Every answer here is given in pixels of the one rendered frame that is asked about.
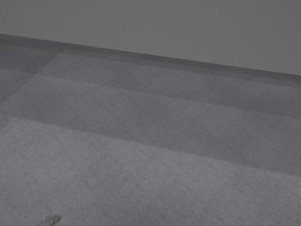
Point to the left robot hand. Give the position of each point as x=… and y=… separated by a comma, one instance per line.
x=50, y=220

